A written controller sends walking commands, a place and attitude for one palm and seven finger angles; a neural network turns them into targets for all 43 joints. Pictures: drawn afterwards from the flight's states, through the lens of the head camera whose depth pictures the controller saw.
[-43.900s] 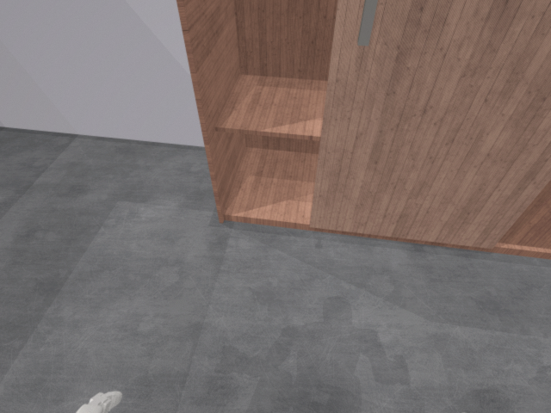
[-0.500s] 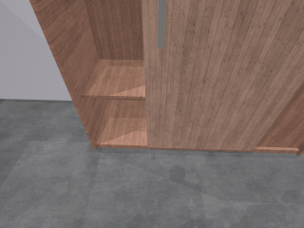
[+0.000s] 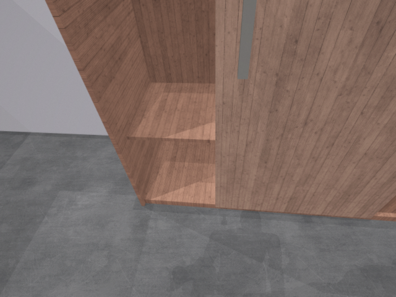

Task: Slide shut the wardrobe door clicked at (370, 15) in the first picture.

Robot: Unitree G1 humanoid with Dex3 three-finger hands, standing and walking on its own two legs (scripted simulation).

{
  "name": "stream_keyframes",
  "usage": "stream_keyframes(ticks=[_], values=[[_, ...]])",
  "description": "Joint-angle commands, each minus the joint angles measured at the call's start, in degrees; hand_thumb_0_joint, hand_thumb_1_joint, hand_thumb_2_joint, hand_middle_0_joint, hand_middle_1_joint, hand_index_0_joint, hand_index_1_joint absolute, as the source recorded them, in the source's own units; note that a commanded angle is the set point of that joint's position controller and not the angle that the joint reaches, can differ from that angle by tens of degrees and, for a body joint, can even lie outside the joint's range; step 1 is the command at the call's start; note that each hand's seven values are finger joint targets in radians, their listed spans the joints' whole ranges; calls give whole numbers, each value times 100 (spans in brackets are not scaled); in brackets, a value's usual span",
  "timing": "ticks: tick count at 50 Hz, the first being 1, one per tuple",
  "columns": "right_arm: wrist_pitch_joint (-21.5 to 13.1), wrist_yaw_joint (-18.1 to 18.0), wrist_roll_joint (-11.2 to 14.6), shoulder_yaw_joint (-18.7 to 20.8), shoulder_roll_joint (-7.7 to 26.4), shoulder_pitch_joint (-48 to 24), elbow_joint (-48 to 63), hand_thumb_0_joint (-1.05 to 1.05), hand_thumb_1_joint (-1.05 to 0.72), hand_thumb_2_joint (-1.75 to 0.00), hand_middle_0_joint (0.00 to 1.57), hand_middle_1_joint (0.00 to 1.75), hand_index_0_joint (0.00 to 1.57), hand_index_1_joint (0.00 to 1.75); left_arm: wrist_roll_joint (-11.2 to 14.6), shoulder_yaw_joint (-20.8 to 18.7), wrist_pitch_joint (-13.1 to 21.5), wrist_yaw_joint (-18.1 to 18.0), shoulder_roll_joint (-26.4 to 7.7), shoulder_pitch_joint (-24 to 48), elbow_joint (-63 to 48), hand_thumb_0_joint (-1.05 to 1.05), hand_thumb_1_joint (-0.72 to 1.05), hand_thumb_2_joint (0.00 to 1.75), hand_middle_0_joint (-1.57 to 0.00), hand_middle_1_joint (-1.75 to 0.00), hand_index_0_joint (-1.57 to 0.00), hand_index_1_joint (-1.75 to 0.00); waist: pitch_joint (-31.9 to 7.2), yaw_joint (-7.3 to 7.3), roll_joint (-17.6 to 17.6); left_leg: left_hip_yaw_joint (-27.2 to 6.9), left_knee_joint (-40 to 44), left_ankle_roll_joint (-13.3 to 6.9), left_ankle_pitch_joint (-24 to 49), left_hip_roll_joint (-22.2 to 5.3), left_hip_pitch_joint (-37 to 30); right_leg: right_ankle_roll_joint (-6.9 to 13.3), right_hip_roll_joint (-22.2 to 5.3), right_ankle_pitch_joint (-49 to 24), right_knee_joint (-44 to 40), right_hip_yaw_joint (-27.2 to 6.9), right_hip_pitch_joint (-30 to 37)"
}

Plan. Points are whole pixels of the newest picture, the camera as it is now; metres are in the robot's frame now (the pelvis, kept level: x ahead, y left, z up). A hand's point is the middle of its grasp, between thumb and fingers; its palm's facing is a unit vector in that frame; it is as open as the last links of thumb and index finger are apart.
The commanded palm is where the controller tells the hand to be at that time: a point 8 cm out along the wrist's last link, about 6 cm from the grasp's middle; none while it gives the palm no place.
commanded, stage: take the last steps up to it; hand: right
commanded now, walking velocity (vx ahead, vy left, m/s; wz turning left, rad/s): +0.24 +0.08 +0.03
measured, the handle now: (246, 30) +0.66 -0.08 +0.23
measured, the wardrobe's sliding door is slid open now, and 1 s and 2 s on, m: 0.41 0.41 0.41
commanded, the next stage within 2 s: come to a stop and stand still in 0.24 s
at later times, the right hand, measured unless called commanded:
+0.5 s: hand (275, 247) +0.29 -0.17 -0.17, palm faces -0.05 +0.97 -0.23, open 7.3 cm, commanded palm none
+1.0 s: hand (308, 292) +0.19 -0.23 -0.18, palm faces +0.11 +0.97 -0.21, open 7.3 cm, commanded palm none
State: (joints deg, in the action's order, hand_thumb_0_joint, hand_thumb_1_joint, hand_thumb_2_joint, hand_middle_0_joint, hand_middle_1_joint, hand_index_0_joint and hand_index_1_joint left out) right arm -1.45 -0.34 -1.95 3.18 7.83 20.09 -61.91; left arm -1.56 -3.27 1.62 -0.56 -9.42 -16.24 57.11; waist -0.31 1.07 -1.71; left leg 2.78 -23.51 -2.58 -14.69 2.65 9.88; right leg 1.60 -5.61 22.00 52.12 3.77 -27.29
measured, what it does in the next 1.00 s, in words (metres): walks ahead: right foot, then left foot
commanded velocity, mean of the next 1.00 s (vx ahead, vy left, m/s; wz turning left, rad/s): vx -0.06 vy -0.02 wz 0.01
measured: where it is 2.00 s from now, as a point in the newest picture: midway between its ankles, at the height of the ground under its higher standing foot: outside the picture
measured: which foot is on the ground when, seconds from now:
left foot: down 0.00-0.08, up 0.10-0.46, down 0.48-0.84, up 0.86-1.00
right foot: up 0.00-0.06, down 0.08-0.48, up 0.50-0.82, down 0.84-1.00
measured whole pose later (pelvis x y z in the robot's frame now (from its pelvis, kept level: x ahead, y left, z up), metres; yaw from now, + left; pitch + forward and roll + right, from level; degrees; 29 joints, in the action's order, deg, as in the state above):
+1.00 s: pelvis +0.15 -0.02 +0.00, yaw -2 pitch -1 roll +2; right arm 3.9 -0.6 -1.3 4.9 14.4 11.3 -57.4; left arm -2.1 -1.0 -1.1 -1.7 -9.2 -11.0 54.4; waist 3.2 -1.4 -2.9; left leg -1.3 -56.7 1.4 -23.5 -0.1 25.9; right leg 2.6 -0.6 14.0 30.3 2.6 -15.8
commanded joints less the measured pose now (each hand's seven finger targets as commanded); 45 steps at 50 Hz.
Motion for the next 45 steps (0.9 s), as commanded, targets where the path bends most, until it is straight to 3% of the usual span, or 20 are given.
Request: stream_keyframes(ticks=[1, 2, 3, 4, 5, 8, 12, 20, 22, 24, 25, 29, 31, 36, 39, 40, 41, 42, 43, 45], values=[[-146, -23, 19, 157, 789, -27, 288, 0, -90, -90, 20, 30, 20, 30, 18, -8, 170, 11, -192, -526, -151, 0, 90, 90, -20, -30, -20, -30, 490, 247, -199, -915, 609, -788, -253, -1165, 761, -91, 198, -757, -1748, 252, 1108], [-121, -12, 57, 143, 722, -56, 299, 0, -90, -90, 20, 30, 20, 30, 16, -19, 216, -8, -316, -850, 0, 0, 90, 90, -20, -30, -20, -30, 350, 353, 115, -717, 87, -639, -236, -955, 1076, -123, 258, -1014, -2254, 223, 1913], [-101, 23, 78, 121, 592, -34, 371, 0, -90, -90, 20, 30, 20, 30, -18, -95, 256, -51, -649, -1392, 184, 0, 90, 90, -20, -30, -20, -30, 122, 517, 991, -462, -1128, -402, -259, -532, 1527, 55, -215, -557, -2828, -615, 2681], [-85, 78, 105, 78, 328, 95, 505, 0, -90, -90, 20, 30, 20, 30, -120, -253, 270, -108, -1289, -1940, 262, 0, 90, 90, -20, -30, -20, -30, -53, 600, 2457, 197, -2866, -15, -1575, 40, 2753, 661, -1776, -480, -3624, -2855, 3407], [-98, 89, 15, 52, 617, -298, 735, 0, -90, -90, 20, 30, 20, 30, -86, -253, 180, -170, -1382, -2017, 225, 0, 90, 90, -20, -30, -20, -30, 93, 647, 1779, -207, -3750, -31, -1882, -143, 3136, 1084, -2266, -627, -3797, -3433, 3347], [-77, 138, -38, 171, 573, -627, 752, 0, -90, -90, 20, 30, 20, 30, -104, -92, 201, -192, -855, -1186, 27, 0, 90, 90, -20, -30, -20, -30, 707, 224, 1007, -449, -4611, 103, -886, -639, 3022, 920, -1812, -1835, -3786, -2332, 1907], [68, 238, 7, 143, 365, -445, 722, 0, -90, -90, 20, 30, 20, 30, -57, -73, 292, -205, -735, -797, -17, 0, 90, 90, -20, -30, -20, -30, 395, -41, 819, -205, -3741, 315, -74, -672, 2528, 709, -1207, -2480, -3829, -880, 1891], [54, 140, 73, 23, 451, -926, 903, 0, -90, -90, 20, 30, 20, 30, -35, -68, 78, -227, -800, -802, 158, 0, 90, 90, -20, -30, -20, -30, 151, 25, 1103, 187, -914, 233, 569, -375, 930, 398, -950, -4394, -2795, -289, 2037], [-5, 48, 65, 107, 866, -46, 631, 0, -90, -90, 20, 30, 20, 30, 75, -84, 26, -199, -738, -728, 163, 0, 90, 90, -20, -30, -20, -30, -428, -386, 436, -25, -91, 262, 2467, -605, -494, -25, -530, -3262, -1923, -65, 1724], [-54, -88, 48, 219, 1612, 366, 462, 0, -90, -90, 20, 30, 20, 30, 215, -93, -68, -160, -413, -1269, 130, 0, 90, 90, -20, -30, -20, -30, -1374, -322, -1117, -1598, -385, -693, 6699, -2596, -1765, -340, 528, 1277, 60, 179, 718], [-4, -126, 49, 204, 1631, 113, 590, 0, -90, -90, 20, 30, 20, 30, 226, -130, -179, -172, -546, -1272, 77, 0, 90, 90, -20, -30, -20, -30, -1144, -237, -785, -1349, -180, -890, 6767, -2747, -1316, -257, 488, 1569, 554, -213, 838], [182, -287, 32, 202, 1298, -804, 768, 0, -90, -90, 20, 30, 20, 30, 167, -137, -364, -175, -507, -591, 44, 0, 90, 90, -20, -30, -20, -30, -354, -182, -1158, -1167, -29, -996, 5354, -2505, -329, -308, 328, 1198, 1582, -637, 188], [204, -286, 17, 261, 1374, -932, 868, 0, -90, -90, 20, 30, 20, 30, 138, -116, -397, -96, -426, -489, -23, 0, 90, 90, -20, -30, -20, -30, -507, -139, -564, -871, -61, -825, 4821, -2400, -215, -356, 355, 1007, 1120, -548, 283], [209, -241, -49, 310, 1395, -1215, 976, 0, -90, -90, 20, 30, 20, 30, 86, -149, -454, -7, -378, -452, -159, 0, 90, 90, -20, -30, -20, -30, -468, 29, -833, -718, 118, -700, 3240, -2257, 464, -391, 379, 533, 111, -411, 762], [254, -194, -30, 310, 1321, -1341, 998, 0, -90, -90, 20, 30, 20, 30, 79, -150, -369, -3, -460, -768, -109, 0, 90, 90, -20, -30, -20, -30, -409, 255, -810, -741, -182, -346, 1674, -1977, 957, -341, 395, -433, -1744, -289, 1632], [290, -171, -4, 274, 1243, -1270, 999, 0, -90, -90, 20, 30, 20, 30, 80, -154, -324, 22, -607, -868, -97, 0, 90, 90, -20, -30, -20, -30, -442, 297, -378, -479, -546, -104, 626, -1594, 1328, -298, 302, -1012, -2466, -368, 2112], [357, -146, 54, 212, 886, -1091, 1037, 0, -90, -90, 20, 30, 20, 30, 15, -219, -251, 13, -1057, -733, -187, 0, 90, 90, -20, -30, -20, -30, -202, 193, 1347, 7, -1486, 266, -915, -851, 1934, 79, -734, -1626, -3307, -1689, 1994], [405, -144, 83, 154, 706, -1187, 1103, 0, -90, -90, 20, 30, 20, 30, -69, -279, -250, -56, -1442, -353, -405, 0, 90, 90, -20, -30, -20, -30, 153, 204, 2327, -52, -2549, 416, -1968, -326, 1897, 557, -1560, -2314, -3863, -2522, 1056], [441, -138, 86, 177, 825, -1192, 1112, 0, -90, -90, 20, 30, 20, 30, -101, -210, -261, -102, -1388, 105, -580, 0, 90, 90, -20, -30, -20, -30, 329, 80, 1701, -562, -3158, 293, -1709, -467, 1410, 866, -1589, -1822, -3926, -2178, 258], [466, -81, -3, 221, 905, -937, 917, 0, -90, -90, 20, 30, 20, 30, -79, -112, -210, -177, -1156, 548, -641, 0, 90, 90, -20, -30, -20, -30, 353, -177, 1517, -601, -3844, 301, -1186, -326, 1609, 691, -1045, -1771, -3780, -1642, 434]])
